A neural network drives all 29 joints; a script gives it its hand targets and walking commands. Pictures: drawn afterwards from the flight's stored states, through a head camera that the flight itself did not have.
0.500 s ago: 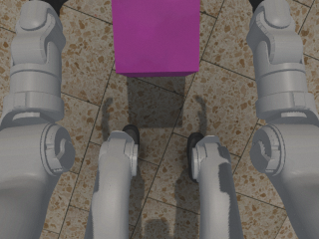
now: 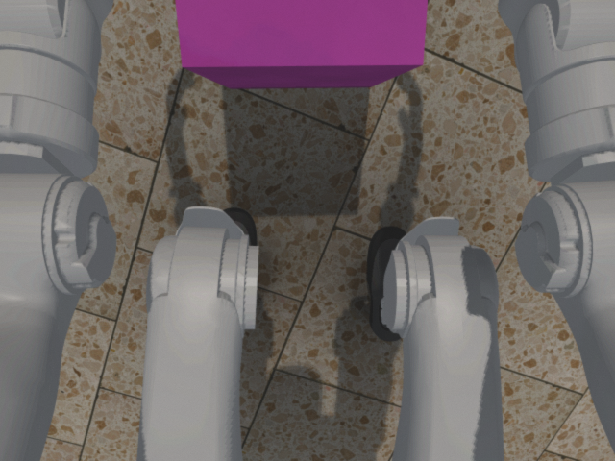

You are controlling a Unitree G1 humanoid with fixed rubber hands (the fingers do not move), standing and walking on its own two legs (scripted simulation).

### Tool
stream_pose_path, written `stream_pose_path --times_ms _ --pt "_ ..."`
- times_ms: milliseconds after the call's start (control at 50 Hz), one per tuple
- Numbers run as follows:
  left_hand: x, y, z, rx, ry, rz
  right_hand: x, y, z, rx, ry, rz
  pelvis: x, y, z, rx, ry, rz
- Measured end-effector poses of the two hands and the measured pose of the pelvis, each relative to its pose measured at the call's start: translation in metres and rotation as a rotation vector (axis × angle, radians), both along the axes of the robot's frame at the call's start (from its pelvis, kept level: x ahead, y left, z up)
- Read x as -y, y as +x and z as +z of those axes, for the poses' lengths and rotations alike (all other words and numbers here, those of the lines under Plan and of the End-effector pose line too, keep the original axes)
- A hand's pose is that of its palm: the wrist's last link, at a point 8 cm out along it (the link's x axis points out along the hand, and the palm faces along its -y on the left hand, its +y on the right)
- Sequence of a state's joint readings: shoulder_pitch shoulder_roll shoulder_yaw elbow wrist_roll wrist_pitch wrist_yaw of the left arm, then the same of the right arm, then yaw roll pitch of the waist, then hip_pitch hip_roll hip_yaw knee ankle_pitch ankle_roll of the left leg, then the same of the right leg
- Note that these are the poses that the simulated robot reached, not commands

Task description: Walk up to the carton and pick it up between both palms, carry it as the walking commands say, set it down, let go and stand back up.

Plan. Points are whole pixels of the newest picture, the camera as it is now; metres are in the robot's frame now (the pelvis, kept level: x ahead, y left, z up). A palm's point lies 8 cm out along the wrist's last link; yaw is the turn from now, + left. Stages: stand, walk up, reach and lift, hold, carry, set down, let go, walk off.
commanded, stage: reach and lift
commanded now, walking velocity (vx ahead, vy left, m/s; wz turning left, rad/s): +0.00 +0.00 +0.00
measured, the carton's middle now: out of the picture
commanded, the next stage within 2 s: none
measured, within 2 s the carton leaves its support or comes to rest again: leaves its support in 1.72 s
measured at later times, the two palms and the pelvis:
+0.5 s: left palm out of the picture +0.57 +0.22 -0.23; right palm out of the picture +0.58 -0.14 -0.23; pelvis +0.02 +0.00 -0.05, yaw -1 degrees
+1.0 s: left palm out of the picture +0.57 +0.20 -0.22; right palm out of the picture +0.58 -0.11 -0.22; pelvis +0.01 +0.00 -0.05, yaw +0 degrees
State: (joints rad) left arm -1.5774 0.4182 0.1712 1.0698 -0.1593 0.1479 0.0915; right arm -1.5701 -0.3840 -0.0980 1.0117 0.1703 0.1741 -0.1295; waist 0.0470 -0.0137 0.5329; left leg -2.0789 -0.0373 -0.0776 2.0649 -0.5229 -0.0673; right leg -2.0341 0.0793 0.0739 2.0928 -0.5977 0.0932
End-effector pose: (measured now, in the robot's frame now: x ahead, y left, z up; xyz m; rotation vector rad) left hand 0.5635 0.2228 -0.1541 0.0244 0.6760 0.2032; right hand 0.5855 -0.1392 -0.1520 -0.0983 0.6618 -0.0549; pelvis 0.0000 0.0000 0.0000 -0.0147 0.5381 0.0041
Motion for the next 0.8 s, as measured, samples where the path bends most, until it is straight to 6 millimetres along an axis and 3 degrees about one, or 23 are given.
stream_pose_path --times_ms 100,160,260,420,580,800 --pt "-0.005 -0.007 -0.036 -0.068 0.008 0.012 0.0 -0.003 -0.035 -0.06 -0.007 0.0 0.0 0.001 -0.024 -0.026 0.001 -0.004" --pt "-0.003 -0.002 -0.048 -0.011 -0.007 0.01 -0.004 -0.001 -0.046 -0.012 0.023 0.004 0.0 0.002 -0.035 -0.021 0.007 -0.01" --pt "0.003 -0.006 -0.068 -0.073 0.007 -0.001 -0.003 -0.009 -0.071 -0.061 0.032 -0.001 -0.002 0.009 -0.046 -0.019 0.009 -0.013" --pt "0.003 0.008 -0.068 -0.017 0.004 0.008 0.005 -0.001 -0.076 -0.019 0.021 0.002 -0.001 0.017 -0.051 -0.026 0.012 -0.016" --pt "0.007 -0.004 -0.079 -0.044 -0.012 0.01 -0.004 -0.005 -0.078 -0.021 0.033 0.01 0.002 0.017 -0.05 -0.029 0.018 -0.016" --pt "0.019 -0.003 -0.068 -0.025 -0.025 0.0 -0.012 -0.01 -0.071 -0.031 0.032 0.03 0.004 0.009 -0.051 -0.01 0.019 -0.02"
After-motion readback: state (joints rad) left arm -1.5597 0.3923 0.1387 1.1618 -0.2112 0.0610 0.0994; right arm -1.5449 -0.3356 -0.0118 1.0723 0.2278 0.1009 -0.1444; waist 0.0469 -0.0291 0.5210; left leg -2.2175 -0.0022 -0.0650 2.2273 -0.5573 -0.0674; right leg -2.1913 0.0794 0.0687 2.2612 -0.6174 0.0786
